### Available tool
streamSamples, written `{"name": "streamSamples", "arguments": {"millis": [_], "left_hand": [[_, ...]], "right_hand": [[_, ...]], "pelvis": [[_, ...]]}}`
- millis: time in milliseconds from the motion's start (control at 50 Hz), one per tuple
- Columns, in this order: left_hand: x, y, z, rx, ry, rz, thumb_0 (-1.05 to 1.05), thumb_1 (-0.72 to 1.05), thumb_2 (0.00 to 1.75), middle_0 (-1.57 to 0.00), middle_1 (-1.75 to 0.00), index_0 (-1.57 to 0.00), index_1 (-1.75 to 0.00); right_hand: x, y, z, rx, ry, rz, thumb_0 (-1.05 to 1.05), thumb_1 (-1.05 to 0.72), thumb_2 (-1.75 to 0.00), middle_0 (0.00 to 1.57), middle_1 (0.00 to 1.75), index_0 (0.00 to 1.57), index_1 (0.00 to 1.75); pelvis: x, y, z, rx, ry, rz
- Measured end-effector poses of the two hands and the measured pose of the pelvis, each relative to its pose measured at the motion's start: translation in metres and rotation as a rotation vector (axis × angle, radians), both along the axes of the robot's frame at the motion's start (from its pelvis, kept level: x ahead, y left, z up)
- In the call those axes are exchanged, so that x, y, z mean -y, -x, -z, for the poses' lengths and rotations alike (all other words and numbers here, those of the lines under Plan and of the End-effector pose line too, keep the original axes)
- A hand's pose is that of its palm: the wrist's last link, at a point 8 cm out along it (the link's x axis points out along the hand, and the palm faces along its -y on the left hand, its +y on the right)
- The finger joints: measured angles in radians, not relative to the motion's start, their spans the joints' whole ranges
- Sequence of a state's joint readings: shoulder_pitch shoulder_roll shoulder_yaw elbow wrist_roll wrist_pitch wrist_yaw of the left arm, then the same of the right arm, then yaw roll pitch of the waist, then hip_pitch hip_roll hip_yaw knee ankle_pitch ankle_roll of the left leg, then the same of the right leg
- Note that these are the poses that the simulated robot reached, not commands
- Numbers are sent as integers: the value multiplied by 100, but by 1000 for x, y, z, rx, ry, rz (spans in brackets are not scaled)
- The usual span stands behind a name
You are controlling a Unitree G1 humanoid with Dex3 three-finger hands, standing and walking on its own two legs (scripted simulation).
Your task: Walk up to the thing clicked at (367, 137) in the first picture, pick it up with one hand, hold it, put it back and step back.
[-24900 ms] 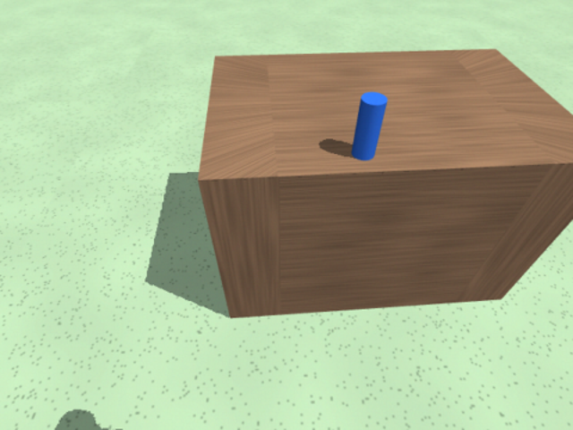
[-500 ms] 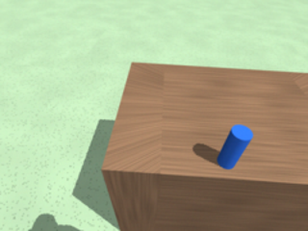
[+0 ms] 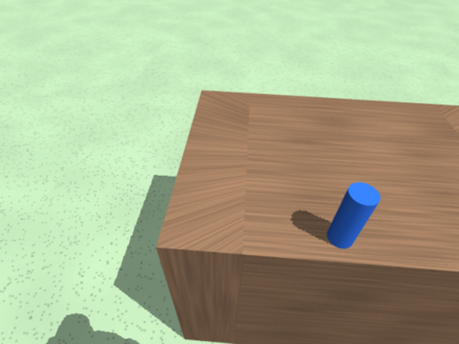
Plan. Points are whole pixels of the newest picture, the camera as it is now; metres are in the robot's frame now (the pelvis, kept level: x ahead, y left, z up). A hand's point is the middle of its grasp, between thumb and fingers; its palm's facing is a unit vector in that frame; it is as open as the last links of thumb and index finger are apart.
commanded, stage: home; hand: right
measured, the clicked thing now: (350, 217) +0.40 -0.23 +0.00
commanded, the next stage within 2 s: stand in 0.96 s
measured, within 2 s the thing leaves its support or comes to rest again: neither
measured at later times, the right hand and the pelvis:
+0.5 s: hand out of the picture +0.08 -0.25 -0.15, palm faces -0.04 +0.93 -0.37, open 17.3 cm; pelvis +0.01 +0.00 +0.00, yaw +0 degrees
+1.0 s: hand out of the picture +0.09 -0.25 -0.15, palm faces -0.04 +0.93 -0.36, open 17.3 cm; pelvis +0.02 +0.01 +0.00, yaw +0 degrees
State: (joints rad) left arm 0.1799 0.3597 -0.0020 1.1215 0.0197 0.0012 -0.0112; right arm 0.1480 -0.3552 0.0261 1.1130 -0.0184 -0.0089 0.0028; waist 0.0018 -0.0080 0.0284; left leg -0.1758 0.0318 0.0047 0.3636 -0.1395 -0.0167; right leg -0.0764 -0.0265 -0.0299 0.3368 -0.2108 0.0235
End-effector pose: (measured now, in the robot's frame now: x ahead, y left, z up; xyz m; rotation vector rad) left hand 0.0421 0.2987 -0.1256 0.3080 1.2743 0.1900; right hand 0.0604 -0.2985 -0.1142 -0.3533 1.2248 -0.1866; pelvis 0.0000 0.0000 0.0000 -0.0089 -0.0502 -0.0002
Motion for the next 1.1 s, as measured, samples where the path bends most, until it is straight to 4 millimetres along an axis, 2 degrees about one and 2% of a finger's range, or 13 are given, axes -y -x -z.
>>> {"name": "streamSamples", "arguments": {"millis": [320,560,780,1100], "left_hand": [[-1,-14,-1,16,-3,-1,0,90,90,-20,-30,-20,-30],[-1,-23,-1,21,2,2,0,90,90,-20,-30,-20,-30],[-4,-27,-1,11,2,1,0,90,90,-20,-30,-20,-30],[-6,-30,-2,9,-3,-6,0,90,90,-20,-30,-20,-30]], "right_hand": [[1,-14,-2,13,5,2,0,50,-8,6,6,6,6],[-1,-16,-2,3,5,10,0,51,-7,6,6,6,6],[-5,-17,-1,-12,1,17,0,51,-7,6,6,6,6],[-9,-29,0,-3,-6,12,0,51,-7,6,6,7,6]], "pelvis": [[0,-6,-1,0,0,0],[-2,-10,-1,-5,-1,0],[-5,-15,-1,-12,-2,-1],[-7,-20,-1,-15,-4,-4]]}}
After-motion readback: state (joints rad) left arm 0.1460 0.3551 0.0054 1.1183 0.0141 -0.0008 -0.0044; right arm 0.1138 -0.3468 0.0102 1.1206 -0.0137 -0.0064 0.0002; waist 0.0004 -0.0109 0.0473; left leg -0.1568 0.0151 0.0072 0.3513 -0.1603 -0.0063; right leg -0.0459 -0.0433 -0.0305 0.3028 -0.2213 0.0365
